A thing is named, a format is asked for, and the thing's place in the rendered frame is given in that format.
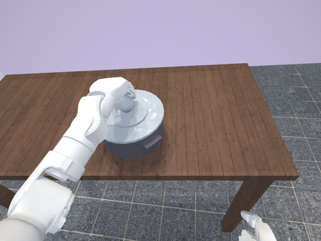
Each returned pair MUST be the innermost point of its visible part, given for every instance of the lid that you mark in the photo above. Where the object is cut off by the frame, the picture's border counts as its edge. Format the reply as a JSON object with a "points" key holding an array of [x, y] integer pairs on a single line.
{"points": [[144, 119]]}

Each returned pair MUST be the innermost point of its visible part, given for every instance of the pot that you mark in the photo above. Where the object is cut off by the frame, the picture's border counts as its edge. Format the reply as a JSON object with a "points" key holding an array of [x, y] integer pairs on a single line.
{"points": [[137, 149]]}

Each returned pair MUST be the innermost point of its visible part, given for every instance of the right robot hand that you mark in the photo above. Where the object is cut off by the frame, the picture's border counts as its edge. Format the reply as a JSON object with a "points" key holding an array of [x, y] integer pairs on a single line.
{"points": [[262, 230]]}

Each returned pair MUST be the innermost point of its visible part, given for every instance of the robot left forearm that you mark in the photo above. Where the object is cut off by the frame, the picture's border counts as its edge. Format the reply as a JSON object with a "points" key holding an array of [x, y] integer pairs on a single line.
{"points": [[68, 159]]}

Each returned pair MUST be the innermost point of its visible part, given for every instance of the knob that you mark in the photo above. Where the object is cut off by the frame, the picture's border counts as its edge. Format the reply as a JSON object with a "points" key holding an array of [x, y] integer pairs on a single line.
{"points": [[125, 104]]}

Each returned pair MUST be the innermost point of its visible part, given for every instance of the robot left upper arm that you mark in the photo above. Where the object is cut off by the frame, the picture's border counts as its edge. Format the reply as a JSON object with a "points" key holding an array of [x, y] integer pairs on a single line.
{"points": [[43, 209]]}

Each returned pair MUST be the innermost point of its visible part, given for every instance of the table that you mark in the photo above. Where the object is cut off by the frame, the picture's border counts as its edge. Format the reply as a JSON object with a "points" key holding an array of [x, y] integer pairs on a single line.
{"points": [[217, 127]]}

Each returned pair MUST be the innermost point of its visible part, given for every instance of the left robot hand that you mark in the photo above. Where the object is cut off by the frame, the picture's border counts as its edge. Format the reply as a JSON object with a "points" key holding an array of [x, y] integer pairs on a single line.
{"points": [[117, 87]]}

